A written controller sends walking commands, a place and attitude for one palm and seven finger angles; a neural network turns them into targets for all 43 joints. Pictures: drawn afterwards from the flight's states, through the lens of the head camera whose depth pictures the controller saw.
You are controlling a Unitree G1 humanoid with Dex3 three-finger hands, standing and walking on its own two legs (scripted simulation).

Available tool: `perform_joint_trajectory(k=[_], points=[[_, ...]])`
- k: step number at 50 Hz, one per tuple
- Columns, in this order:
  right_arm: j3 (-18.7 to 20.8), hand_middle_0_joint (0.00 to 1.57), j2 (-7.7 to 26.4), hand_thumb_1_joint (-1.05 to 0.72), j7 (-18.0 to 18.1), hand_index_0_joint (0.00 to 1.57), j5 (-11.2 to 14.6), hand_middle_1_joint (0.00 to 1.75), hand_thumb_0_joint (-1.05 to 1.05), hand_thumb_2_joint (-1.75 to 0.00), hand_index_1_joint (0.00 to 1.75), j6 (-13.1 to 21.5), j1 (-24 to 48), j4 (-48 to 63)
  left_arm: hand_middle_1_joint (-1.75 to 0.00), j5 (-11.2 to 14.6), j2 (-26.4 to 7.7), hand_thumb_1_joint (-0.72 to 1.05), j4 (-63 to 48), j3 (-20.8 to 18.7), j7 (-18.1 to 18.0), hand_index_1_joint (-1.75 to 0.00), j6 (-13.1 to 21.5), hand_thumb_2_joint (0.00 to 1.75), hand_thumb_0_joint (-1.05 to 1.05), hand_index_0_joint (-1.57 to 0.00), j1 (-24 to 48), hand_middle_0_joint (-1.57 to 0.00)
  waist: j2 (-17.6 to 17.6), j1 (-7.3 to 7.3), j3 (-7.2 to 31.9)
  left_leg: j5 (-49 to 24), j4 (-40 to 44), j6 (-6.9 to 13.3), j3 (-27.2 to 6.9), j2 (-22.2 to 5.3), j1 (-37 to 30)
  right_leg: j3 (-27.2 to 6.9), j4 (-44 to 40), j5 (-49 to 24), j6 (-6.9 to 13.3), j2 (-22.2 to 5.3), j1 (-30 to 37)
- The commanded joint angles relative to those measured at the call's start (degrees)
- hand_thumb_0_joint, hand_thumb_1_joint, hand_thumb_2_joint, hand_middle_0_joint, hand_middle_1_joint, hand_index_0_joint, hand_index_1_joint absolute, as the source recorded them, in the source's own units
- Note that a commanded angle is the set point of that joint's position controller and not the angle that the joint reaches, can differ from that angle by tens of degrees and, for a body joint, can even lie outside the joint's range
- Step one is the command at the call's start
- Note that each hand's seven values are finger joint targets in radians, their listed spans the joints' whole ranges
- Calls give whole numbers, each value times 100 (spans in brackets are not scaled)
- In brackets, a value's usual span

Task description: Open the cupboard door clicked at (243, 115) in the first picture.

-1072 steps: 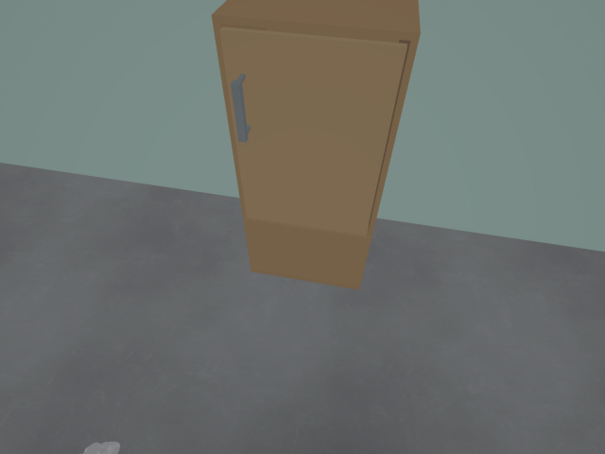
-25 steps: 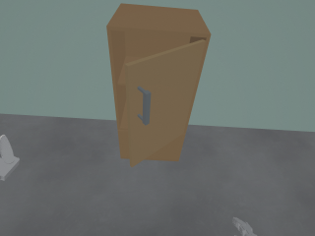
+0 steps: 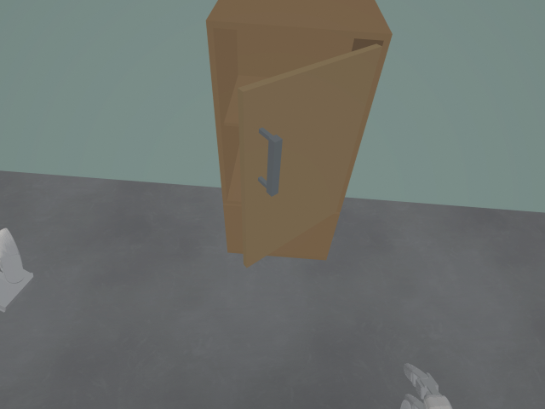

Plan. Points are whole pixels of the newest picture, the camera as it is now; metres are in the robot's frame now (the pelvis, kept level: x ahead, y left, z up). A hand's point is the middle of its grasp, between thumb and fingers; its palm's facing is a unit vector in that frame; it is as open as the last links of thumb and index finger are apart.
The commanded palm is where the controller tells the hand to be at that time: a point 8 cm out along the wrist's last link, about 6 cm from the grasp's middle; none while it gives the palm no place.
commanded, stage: let the arm hang, fingers relaxed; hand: left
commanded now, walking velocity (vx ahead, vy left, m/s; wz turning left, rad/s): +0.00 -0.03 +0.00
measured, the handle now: (268, 162) +0.61 +0.03 +0.01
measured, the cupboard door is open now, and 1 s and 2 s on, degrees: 42 42 42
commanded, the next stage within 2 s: look to check the result in 1.20 s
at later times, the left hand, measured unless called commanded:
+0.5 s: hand out of the picture +0.02 +0.16 -0.18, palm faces +0.14 -0.98 -0.17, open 6.9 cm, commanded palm none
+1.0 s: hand out of the picture +0.01 +0.15 -0.16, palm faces +0.08 -0.98 -0.17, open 7.3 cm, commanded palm none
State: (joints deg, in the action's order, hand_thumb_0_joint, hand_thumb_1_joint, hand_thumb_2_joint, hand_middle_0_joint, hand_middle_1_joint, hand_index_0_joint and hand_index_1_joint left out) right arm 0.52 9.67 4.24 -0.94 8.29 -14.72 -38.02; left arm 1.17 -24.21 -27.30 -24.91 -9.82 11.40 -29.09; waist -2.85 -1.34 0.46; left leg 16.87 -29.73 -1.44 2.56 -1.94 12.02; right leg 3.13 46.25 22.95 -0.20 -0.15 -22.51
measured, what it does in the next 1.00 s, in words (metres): steps on the spot: left foot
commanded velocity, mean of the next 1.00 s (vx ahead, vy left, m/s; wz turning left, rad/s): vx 0.00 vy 0.00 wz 0.00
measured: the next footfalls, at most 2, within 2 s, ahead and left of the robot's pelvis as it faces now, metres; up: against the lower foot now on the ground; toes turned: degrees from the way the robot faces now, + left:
left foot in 0.38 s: +0.06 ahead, +0.11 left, +0.00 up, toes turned +5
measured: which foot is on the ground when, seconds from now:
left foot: down 0.00-0.12, up 0.14-0.36, down 0.38-1.00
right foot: down 0.00-1.00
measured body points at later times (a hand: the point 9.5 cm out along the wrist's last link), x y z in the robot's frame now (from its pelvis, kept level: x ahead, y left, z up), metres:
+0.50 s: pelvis +0.02 -0.02 +0.00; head +0.04 +0.00 +0.45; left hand +0.01 +0.21 -0.16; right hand +0.05 -0.25 -0.14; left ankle +0.02 +0.10 -0.73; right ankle +0.04 -0.08 -0.73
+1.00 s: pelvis +0.03 +0.00 +0.01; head +0.03 -0.01 +0.46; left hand +0.01 +0.21 -0.15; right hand +0.01 -0.19 -0.16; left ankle +0.02 +0.10 -0.73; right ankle +0.04 -0.08 -0.73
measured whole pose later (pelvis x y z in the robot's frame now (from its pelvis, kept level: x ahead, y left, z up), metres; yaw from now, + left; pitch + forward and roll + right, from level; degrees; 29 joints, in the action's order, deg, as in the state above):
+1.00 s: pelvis +0.03 +0.00 +0.01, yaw +1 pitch -2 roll +0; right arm -1.1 5.2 2.3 -1.4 -0.4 -18.0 -67.2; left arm -0.5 -5.5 66.7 -0.2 -2.3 0.5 -17.1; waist 1.1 0.0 -1.3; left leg 13.3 -23.0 1.3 3.9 0.3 7.9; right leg 6.6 23.6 12.4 2.8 0.2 -9.5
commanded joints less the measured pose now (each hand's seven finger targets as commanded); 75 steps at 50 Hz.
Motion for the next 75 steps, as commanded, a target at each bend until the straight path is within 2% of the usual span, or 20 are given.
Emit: perform_joint_trajectory(k=[1,3,4,5,6,8,11,12,16,17,18,19,20,22,23,27,33,45,50,75], points=[[213,20,899,-90,-58,20,57,30,0,-90,30,322,482,834,-30,35,-869,90,-1158,-586,-58,-30,291,90,0,-20,-116,-20,1523,37,-50,-1494,809,717,-511,-1073,584,329,-1117,-557,-86,136,909],[190,20,905,-90,-63,20,77,30,0,-90,30,298,552,874,-30,48,-975,90,-1010,-698,-44,-30,281,90,0,-20,-96,-20,1225,58,63,-850,391,490,-241,-806,883,261,-1956,-1004,-35,137,1647],[177,20,859,-90,-63,20,68,30,0,-90,30,280,551,898,-30,43,-1006,90,-993,-691,-40,-30,302,90,0,-20,7,-20,815,16,109,-494,-8,371,-176,-575,1137,-300,-2137,-1379,123,-125,1891],[319,20,1090,-90,-520,20,128,30,0,-90,30,61,626,-235,-30,-423,471,90,3300,1755,816,-30,-682,90,0,-20,-94,-20,-118,69,358,-647,-1441,66,154,-86,1555,-1269,-1635,-3513,544,-1512,1444],[269,20,759,-90,-466,20,124,30,0,-90,30,-335,370,-73,-30,-315,484,90,3560,1766,941,-30,-1015,90,0,-20,-68,-20,-712,95,602,1581,-1817,19,-224,-148,1338,-1825,-1972,-3964,996,-1907,1091],[234,20,662,-90,-418,20,-17,30,0,-90,30,-642,187,-7,-30,-368,508,90,3973,1721,937,-30,-1055,90,0,-20,449,-20,-1368,127,291,1870,-2684,130,-128,40,1853,-1441,-2044,-3847,1187,-1791,1325],[219,20,628,-90,-438,20,-56,30,0,-90,30,-917,413,-59,-30,-378,437,90,4908,1859,871,-30,-1125,90,0,-20,900,-20,-1599,187,119,1496,-2577,114,121,193,1667,-752,-2110,-4373,1136,-1382,1535],[210,20,604,-90,-431,20,-65,30,0,-90,30,-977,351,-187,-30,-373,403,90,5273,1892,859,-30,-1149,90,0,-20,1038,-20,-1553,150,188,1305,-2377,111,130,203,1397,-711,-2282,-3897,1100,-1312,1455],[121,20,482,-90,-399,20,-80,30,0,-90,30,-995,-75,-911,-30,-263,424,90,6528,1993,850,-30,-1188,90,0,-20,1492,-20,-178,-65,126,287,-673,167,95,137,147,-734,-2676,-1185,855,-1128,825],[84,20,464,-90,-387,20,-77,30,0,-90,30,-959,-252,-1127,-30,-217,525,90,6848,2058,867,-30,-1174,90,0,-20,1546,-20,221,-157,89,-245,4,212,-46,52,-319,-662,-2555,-689,666,-1052,523],[75,20,609,-90,-365,20,-81,30,0,-90,30,-909,-235,-1223,-30,-189,701,90,7116,2135,885,-30,-1169,90,0,-20,1400,-20,871,-71,36,-610,493,365,-749,-361,-490,-505,-2290,-242,405,-755,175],[84,20,790,-90,-305,20,-181,30,0,-90,30,-868,-135,-1242,-30,-204,1098,90,7280,2105,867,-30,-1166,90,0,-20,1137,-20,1695,96,-20,-501,868,687,-1425,-966,112,-261,-2183,-338,215,-464,532],[67,20,842,-90,-262,20,-198,30,0,-90,30,-899,63,-1216,-30,-225,1082,90,7443,2129,857,-30,-1154,90,0,-20,1040,-20,1460,237,-79,206,984,804,-1493,-1052,845,-197,-2327,-438,152,-365,1155],[2,20,596,-90,-253,20,-133,30,0,-90,30,-877,186,-1485,-30,-193,933,90,7904,2135,887,-30,-1166,90,0,-20,1217,-20,2027,234,-307,365,1308,514,-1102,-611,1161,-217,-2315,-948,256,-422,1612],[-10,20,499,-90,-230,20,-97,30,0,-90,30,-870,174,-1582,-30,-191,898,90,8113,2155,891,-30,-1130,90,0,-20,1124,-20,1727,289,-277,10,1157,432,-905,-497,976,-283,-2488,-1195,290,-519,1702],[-40,20,375,-90,-205,20,-37,30,0,-90,30,-848,-388,-2062,-30,-154,917,90,8706,2278,868,-30,-1030,90,0,-20,1093,-20,545,117,-5,-602,906,317,-539,-332,161,-488,-2926,-1247,369,-786,1612],[-86,20,293,-90,-188,20,-23,30,0,-90,30,-843,-626,-2500,-30,-147,1058,90,9175,2352,807,-30,-1016,90,0,-20,898,-20,138,122,-369,-711,1048,322,-432,-337,-50,-431,-3060,-1095,324,-727,1358],[-104,20,13,-90,-172,20,-42,30,0,-90,30,-807,-790,-2800,-30,-152,1320,90,9324,2354,732,-30,-1026,90,0,-20,723,-20,130,144,-607,-759,1145,352,-403,-325,51,-401,-2856,-1270,300,-690,1260],[-107,20,-57,-90,-163,20,-43,30,0,-90,30,-798,-817,-2844,-30,-155,1345,90,9321,2344,724,-30,-1031,90,0,-20,704,-20,373,151,-696,-774,1171,348,-401,-332,106,-418,-2802,-1339,303,-669,1255],[-94,20,38,-90,-162,20,-32,30,0,-90,30,-768,-829,-2787,-30,-169,1366,90,9297,2350,737,-30,-1045,90,0,-20,712,-20,387,108,-647,-790,1238,381,-500,-344,24,-349,-2718,-1343,254,-652,1249]])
